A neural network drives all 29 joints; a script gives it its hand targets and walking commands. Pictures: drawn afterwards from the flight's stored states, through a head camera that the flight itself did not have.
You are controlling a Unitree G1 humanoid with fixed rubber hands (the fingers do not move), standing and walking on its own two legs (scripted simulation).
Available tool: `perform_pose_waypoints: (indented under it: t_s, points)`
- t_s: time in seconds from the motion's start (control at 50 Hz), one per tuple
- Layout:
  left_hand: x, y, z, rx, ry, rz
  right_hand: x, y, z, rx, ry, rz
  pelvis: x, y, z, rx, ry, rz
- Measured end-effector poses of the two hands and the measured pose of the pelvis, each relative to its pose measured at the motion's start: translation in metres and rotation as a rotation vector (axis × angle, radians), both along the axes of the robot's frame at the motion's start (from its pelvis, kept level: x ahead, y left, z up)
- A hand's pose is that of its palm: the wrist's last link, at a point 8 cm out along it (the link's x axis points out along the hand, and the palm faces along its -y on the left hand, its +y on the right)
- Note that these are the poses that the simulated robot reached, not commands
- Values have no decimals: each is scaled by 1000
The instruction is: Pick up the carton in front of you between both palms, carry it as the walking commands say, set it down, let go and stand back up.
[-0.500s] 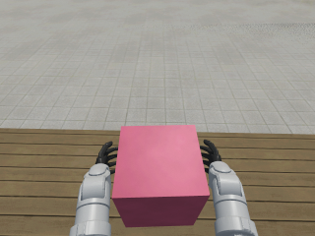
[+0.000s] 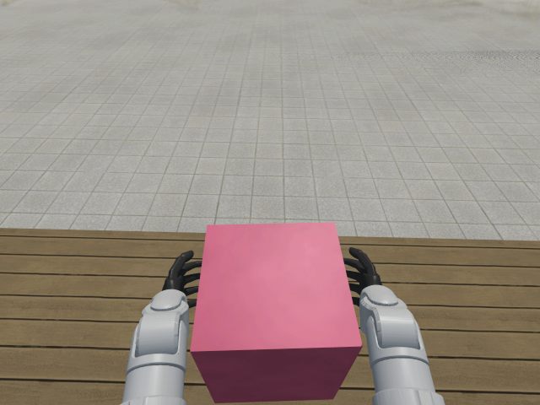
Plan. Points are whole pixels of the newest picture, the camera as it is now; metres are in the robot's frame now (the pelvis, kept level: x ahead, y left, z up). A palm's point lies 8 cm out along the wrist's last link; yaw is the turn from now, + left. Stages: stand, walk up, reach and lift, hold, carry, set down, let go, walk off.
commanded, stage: reach and lift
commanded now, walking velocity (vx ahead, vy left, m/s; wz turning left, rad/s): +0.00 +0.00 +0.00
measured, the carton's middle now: (272, 315) +0.29 +0.00 -0.04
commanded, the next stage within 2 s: hold in 0.02 s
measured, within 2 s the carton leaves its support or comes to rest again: neither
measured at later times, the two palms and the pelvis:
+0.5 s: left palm (171, 300) +0.27 +0.15 +0.05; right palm (374, 297) +0.27 -0.15 +0.05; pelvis -0.02 +0.00 +0.00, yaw +0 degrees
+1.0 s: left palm (173, 298) +0.28 +0.15 +0.05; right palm (374, 294) +0.28 -0.15 +0.05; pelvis -0.01 +0.00 +0.00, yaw +0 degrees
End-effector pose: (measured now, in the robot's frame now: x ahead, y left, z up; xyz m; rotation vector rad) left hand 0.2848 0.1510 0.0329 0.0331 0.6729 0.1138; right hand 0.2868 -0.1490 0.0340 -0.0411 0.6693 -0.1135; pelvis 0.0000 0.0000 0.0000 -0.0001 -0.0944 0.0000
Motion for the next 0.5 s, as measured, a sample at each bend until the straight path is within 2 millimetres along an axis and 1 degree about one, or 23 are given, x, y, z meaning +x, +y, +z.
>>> perform_pose_waypoints:
  t_s: [0.08,0.22,0.36,0.5]
  points:
    - [-2,0,3,-3,-7,2,-2,0,3,3,-7,-2,-2,0,0,-1,-7,0]
    - [-9,0,17,-6,-33,3,-9,1,17,4,-33,-7,-6,1,1,-2,-27,2]
    - [-13,0,14,-14,-9,5,-15,0,13,19,-9,-19,-14,2,-1,-2,-45,1]
    - [-11,0,15,-24,-16,11,-14,0,14,28,-16,-27,-18,3,-2,-1,-44,-1]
